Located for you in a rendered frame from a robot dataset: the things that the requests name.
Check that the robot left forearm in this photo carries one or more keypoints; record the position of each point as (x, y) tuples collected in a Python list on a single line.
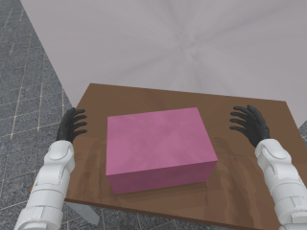
[(44, 207)]

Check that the table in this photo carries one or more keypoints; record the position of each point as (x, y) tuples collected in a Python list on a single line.
[(235, 194)]

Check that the carton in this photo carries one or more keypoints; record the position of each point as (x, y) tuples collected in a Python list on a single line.
[(157, 149)]

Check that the robot right forearm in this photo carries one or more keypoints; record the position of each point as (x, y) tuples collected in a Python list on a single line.
[(285, 185)]

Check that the robot right hand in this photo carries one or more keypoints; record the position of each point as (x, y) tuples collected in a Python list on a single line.
[(254, 125)]

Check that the robot left hand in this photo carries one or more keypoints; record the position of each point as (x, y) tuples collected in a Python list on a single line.
[(66, 131)]

